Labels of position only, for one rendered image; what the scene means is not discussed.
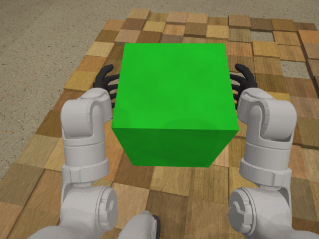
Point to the right robot forearm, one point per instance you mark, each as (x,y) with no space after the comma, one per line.
(270,130)

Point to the robot right upper arm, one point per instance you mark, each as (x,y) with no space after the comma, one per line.
(263,214)

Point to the robot left hand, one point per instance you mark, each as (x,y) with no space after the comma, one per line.
(102,81)

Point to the robot left upper arm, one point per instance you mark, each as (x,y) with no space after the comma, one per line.
(87,213)

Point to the carton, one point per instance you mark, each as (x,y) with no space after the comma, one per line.
(174,104)

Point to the left robot thigh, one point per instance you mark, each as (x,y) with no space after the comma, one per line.
(140,226)

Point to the left robot forearm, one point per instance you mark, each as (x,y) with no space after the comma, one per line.
(83,134)

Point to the robot left shin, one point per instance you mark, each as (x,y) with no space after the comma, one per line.
(146,212)

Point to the robot right hand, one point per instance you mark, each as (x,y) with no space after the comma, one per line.
(245,83)

